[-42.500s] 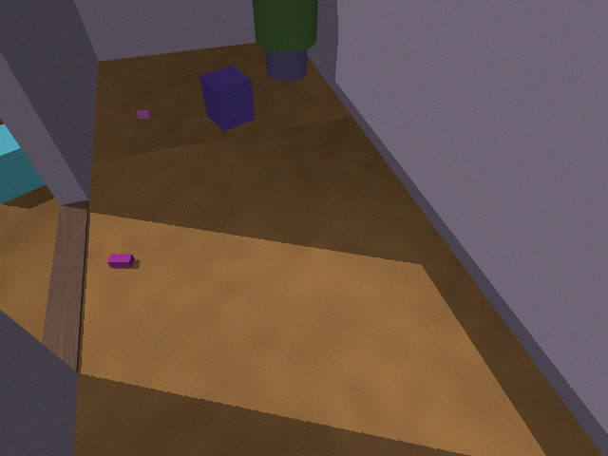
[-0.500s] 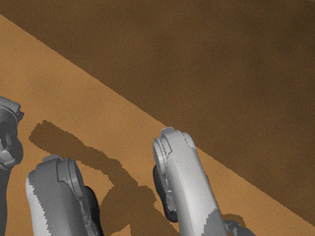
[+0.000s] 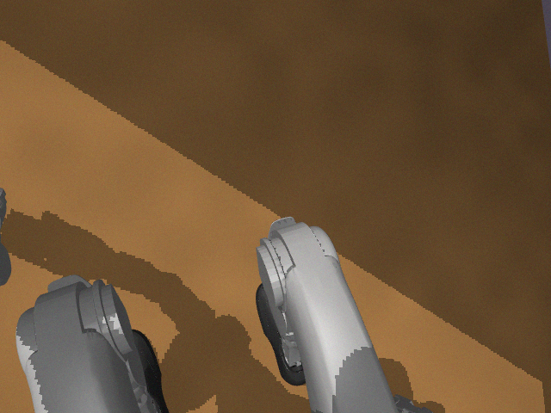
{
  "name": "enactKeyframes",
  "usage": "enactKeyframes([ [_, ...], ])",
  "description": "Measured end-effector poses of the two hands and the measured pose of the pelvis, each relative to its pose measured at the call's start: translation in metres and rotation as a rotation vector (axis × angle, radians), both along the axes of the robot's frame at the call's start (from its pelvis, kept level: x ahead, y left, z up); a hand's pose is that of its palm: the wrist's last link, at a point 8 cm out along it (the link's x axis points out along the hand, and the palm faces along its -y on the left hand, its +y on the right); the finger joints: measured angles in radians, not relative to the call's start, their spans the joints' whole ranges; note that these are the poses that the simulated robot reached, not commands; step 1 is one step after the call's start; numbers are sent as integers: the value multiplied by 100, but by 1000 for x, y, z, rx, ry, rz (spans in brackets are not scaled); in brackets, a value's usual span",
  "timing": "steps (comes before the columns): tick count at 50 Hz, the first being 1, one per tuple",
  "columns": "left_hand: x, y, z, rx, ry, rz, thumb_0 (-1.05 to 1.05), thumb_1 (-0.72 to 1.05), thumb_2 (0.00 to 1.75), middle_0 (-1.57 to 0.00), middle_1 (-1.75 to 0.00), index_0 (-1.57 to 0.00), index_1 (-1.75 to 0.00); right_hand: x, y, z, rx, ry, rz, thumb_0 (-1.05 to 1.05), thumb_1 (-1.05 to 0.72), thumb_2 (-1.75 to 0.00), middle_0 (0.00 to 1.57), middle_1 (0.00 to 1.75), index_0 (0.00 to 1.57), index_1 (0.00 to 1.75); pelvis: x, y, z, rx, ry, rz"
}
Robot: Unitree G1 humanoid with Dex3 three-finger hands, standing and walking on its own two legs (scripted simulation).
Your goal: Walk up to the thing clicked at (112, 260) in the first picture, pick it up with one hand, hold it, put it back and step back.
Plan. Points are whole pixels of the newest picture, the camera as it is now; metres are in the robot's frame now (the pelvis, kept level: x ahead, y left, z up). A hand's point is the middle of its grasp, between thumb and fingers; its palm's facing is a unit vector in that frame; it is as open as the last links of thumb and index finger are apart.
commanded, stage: lower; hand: left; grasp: from above
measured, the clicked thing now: out of the picture +0.46 +0.33 -0.22
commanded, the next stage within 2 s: rest in 0.06 s
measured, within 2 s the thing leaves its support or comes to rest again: rests again in 0.82 s
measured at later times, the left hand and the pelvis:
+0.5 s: hand out of the picture +0.46 +0.31 -0.22, palm faces -0.20 -0.37 -0.91, open 7.1 cm; pelvis +0.00 +0.00 +0.00, yaw -3 degrees
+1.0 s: hand out of the picture +0.45 +0.31 -0.24, palm faces -0.19 -0.38 -0.91, open 6.2 cm; pelvis -0.01 +0.01 +0.00, yaw -5 degrees
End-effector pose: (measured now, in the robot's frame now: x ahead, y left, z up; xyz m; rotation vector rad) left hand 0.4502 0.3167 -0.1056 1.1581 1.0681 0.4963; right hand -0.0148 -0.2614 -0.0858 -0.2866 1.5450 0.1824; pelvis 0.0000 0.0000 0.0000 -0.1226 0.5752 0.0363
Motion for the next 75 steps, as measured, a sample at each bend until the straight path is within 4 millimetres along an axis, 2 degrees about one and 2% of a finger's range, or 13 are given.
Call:
enactKeyframes([
  [14, 5, -6, -36, 0, 9, -10, -6, 13, 30, -65, -22, -113, -47, -19, 5, 20, -5, 57, 30, 0, -92, -90, 20, 30, 19, 30, -2, 3, -2, -33, -34, -13],
  [23, 8, -8, -53, 6, 8, 8, -6, 15, 25, -68, -18, -115, -42, -21, 9, 30, 9, 74, 58, 0, -92, -90, 20, 30, 19, 30, -2, 4, -2, -52, -57, -18],
  [35, 2, -5, -71, 1, 14, 43, -6, 16, 24, -68, -16, -121, -43, -15, 16, 37, 24, 57, 104, 0, -92, -91, 20, 30, 19, 30, -3, 7, -2, -74, -78, -25],
  [47, 5, -7, -80, -3, 11, 38, -7, 18, 24, -65, -19, -125, -47, -14, 27, 44, 28, 38, 124, 0, -92, -91, 20, 30, 19, 30, -5, 10, -3, -97, -95, -31],
  [66, 6, -8, -80, 8, 8, 55, -7, 17, 25, -66, -19, -121, -46, -25, 34, 56, 30, 25, 151, 0, -92, -90, 20, 30, 19, 30, -11, 11, 0, -114, -126, -40],
  [71, 7, -8, -80, 7, 6, 56, -7, 16, 27, -66, -20, -116, -46, -25, 33, 58, 21, 16, 155, 0, -91, -90, 20, 30, 19, 30, -12, 11, 1, -118, -132, -42],
  [75, 7, -8, -81, 6, 1, 60, -6, 13, 32, -63, -26, -104, -47, -24, 32, 60, 15, 13, 159, 0, -91, -90, 20, 30, 19, 30, -13, 11, 3, -121, -135, -42],
])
